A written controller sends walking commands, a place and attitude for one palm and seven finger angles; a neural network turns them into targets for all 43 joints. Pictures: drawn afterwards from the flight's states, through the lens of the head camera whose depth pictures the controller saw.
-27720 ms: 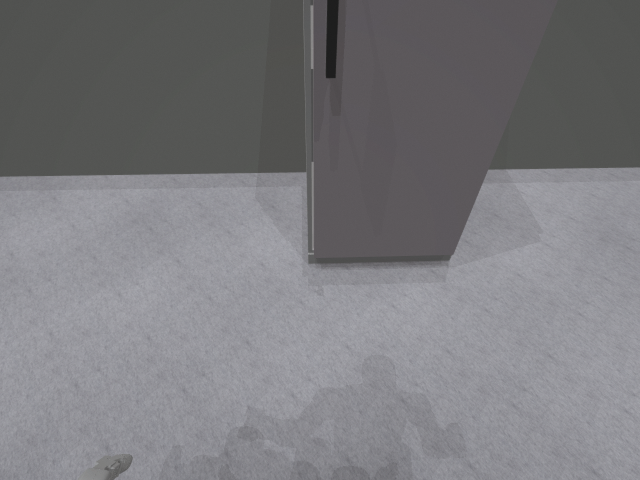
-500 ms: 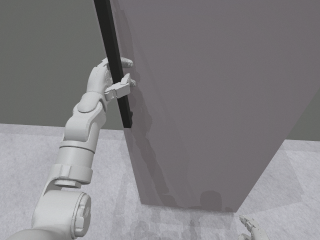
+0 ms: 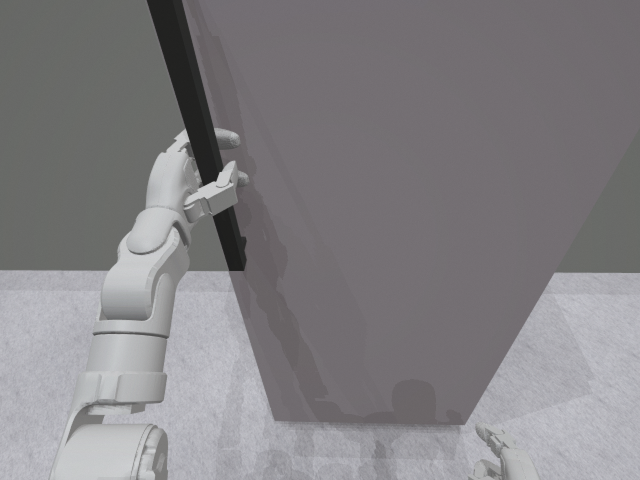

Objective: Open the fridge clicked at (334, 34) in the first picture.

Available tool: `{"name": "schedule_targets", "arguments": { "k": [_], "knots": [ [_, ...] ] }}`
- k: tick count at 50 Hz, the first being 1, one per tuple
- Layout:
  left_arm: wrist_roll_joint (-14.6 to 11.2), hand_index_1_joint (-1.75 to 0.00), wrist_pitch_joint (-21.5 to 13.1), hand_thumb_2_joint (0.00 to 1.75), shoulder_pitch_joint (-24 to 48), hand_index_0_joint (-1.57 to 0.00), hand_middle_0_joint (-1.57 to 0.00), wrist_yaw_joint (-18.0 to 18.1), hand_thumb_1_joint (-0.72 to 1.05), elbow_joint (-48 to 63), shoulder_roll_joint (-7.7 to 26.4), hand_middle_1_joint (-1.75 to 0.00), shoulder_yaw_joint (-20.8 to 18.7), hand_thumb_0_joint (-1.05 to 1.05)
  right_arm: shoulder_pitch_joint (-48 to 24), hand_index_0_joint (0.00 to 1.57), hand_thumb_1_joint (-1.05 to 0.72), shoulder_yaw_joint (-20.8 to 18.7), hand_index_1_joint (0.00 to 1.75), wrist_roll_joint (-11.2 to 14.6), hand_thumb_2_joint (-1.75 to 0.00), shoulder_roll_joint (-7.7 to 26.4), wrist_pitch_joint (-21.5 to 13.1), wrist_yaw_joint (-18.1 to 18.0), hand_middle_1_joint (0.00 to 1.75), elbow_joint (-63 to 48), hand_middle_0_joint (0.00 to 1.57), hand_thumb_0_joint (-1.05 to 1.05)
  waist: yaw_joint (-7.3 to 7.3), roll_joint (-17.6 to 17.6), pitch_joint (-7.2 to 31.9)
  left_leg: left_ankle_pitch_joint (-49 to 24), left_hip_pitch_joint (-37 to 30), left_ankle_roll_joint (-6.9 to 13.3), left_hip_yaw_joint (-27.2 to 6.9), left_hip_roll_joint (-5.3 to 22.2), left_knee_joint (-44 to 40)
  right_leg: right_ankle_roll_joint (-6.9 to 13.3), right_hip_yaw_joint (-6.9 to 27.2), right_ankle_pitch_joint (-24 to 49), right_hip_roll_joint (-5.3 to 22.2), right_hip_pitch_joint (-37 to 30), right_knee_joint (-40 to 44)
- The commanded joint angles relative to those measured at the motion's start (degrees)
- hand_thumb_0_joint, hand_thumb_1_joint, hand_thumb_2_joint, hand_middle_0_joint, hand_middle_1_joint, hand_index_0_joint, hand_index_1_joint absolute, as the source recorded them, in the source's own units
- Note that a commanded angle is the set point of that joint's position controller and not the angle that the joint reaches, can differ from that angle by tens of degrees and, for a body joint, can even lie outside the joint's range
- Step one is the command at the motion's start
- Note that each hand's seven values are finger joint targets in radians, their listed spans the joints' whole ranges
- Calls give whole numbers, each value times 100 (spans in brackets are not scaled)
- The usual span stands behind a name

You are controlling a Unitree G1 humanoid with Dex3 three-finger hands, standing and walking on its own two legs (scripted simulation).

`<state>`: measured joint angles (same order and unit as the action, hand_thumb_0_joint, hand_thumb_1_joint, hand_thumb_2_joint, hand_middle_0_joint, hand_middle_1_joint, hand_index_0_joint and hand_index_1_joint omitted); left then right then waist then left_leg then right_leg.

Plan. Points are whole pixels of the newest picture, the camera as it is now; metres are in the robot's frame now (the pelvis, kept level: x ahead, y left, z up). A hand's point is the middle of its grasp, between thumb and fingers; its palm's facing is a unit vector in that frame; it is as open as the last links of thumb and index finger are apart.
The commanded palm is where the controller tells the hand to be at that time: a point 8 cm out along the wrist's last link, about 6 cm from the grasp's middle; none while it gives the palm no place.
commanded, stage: pull the door a little, standing still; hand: left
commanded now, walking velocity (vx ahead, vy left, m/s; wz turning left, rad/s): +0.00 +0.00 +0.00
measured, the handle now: (210, 143) +0.43 +0.14 +0.25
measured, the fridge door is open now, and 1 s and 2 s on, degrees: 0 6 26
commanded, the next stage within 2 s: walk backward, drawing the door open in 0.62 s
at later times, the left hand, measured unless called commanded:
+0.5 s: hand (226, 196) +0.37 +0.12 +0.21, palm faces -0.01 -1.00 -0.04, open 6.0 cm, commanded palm +0.30 +0.17 +0.21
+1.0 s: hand (218, 229) +0.33 +0.12 +0.20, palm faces +0.09 -0.96 -0.27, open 6.8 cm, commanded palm +0.28 +0.17 +0.21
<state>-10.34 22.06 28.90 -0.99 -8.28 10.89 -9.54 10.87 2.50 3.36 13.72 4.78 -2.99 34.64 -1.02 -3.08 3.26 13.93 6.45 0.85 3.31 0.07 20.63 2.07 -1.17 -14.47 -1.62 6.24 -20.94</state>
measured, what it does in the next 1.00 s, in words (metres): lifts its right foot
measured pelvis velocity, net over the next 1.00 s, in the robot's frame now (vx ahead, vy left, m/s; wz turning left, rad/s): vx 0.08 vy -0.01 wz -0.03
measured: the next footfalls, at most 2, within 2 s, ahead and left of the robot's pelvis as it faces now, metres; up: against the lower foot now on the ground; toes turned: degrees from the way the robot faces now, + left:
right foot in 1.10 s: +0.13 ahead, -0.08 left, +0.00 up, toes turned -1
left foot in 1.64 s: -0.04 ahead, +0.03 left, +0.00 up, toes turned +13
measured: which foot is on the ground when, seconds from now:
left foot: down 0.00-1.00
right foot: down 0.00-0.94, up 0.96-1.00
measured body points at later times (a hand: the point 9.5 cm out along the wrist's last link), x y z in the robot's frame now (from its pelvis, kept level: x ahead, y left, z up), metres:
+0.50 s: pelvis +0.03 +0.00 +0.00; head +0.01 -0.03 +0.45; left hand +0.37 +0.17 +0.21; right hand +0.22 -0.22 -0.09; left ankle -0.03 +0.11 -0.74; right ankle -0.04 -0.09 -0.74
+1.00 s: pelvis +0.08 -0.01 +0.01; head +0.12 -0.05 +0.46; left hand +0.31 +0.17 +0.22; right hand +0.27 -0.23 -0.09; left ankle -0.02 +0.13 -0.72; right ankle +0.00 -0.09 -0.71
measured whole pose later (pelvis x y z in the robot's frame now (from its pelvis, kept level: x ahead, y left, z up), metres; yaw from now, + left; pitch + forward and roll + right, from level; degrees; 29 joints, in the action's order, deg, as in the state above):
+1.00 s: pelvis +0.08 -0.01 +0.01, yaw -2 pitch +4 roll +1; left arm -6.1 2.2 -18.9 3.8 38.7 15.1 -5.5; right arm 8.2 0.8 -0.8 12.8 6.8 -1.4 27.1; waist 1.0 -3.8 0.0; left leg 11.2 7.6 1.6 -2.9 -1.5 26.5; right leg -0.4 -1.2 -18.5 -1.5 16.6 -40.0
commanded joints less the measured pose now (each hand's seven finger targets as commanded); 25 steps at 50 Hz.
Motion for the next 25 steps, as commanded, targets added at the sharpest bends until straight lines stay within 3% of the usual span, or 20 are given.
{"name": "schedule_targets", "arguments": {
  "k": [1,5,6,9,10,18,19,25],
  "knots": [
    [-63,-140,-225,90,1589,-45,-45,-142,90,1940,790,-140,-127,0,-1004,20,-90,-189,30,4,-90,571,-262,-27,30,-1024,20,0,391,392,1789,-3083,-695,155,-216,-13,262,-56,-80,3564,121,-758,-188],
    [-52,-140,-29,90,2399,-45,-45,-78,90,1799,686,-140,69,0,-967,20,-90,-195,30,-1,-90,585,-246,-70,30,-865,20,0,203,371,1670,-3115,-768,164,-220,-29,328,-78,-70,3612,121,-551,-154],
    [-54,-140,11,90,2310,-45,-45,-45,90,1767,688,-140,0,0,-918,20,-90,-200,30,-13,-90,580,-258,-66,30,-858,20,0,228,491,1734,-3182,-779,160,-245,-29,353,-74,-92,3649,107,-592,-186],
    [-30,-140,72,90,1727,-45,-45,-25,90,1938,739,-140,-98,0,-976,20,-90,-207,30,-39,-90,589,-219,-55,30,-929,20,0,364,366,1931,-3445,-842,151,-231,-52,389,-68,-95,3929,136,-767,-268],
    [-45,-140,75,90,1705,-45,-45,-40,90,2086,598,-140,45,0,-1011,20,-90,-179,30,-40,-90,550,-216,-37,30,-958,20,0,347,355,1952,-3497,-817,154,-241,-53,385,-73,-98,3985,160,-774,-283],
    [-142,-140,91,90,428,-45,-45,-211,90,2902,547,-140,36,0,-1154,20,-90,-138,30,-65,-90,511,-115,67,30,-1185,20,0,470,641,1882,-3596,-640,158,-276,-17,387,-116,-107,4328,203,-907,-384],
    [-148,-140,88,90,148,-45,-45,-221,90,3017,675,-140,-76,0,-1171,20,-90,-159,30,-66,-90,551,-84,73,30,-1221,20,0,527,641,1917,-3650,-609,155,-274,-3,400,-101,-101,4335,203,-972,-403],
    [-194,-140,224,90,-1043,-45,-45,-299,90,4320,661,-140,-56,0,-1306,20,-90,-133,30,-32,-90,484,-28,178,30,-1452,20,0,584,405,1955,-3938,-566,138,-306,41,477,-97,-101,4362,219,-934,-514]
  ]
}}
